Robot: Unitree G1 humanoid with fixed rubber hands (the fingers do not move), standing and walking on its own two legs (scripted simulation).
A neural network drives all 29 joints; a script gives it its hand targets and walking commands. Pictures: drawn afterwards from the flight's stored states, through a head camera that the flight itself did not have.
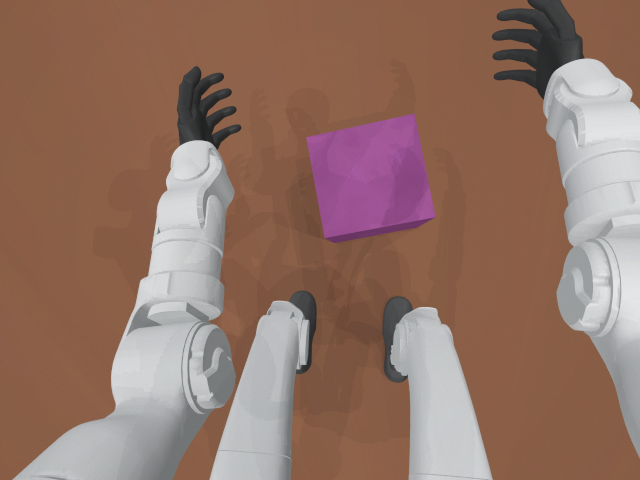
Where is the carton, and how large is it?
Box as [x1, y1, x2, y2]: [306, 114, 434, 242]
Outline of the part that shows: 414,114 306,137 325,238 333,242 401,230 416,227 434,217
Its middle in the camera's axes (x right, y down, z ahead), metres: +0.11 -0.12 +0.85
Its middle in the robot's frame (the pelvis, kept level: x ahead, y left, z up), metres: +0.49 -0.01 -0.51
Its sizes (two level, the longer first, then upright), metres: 0.210 0.200 0.250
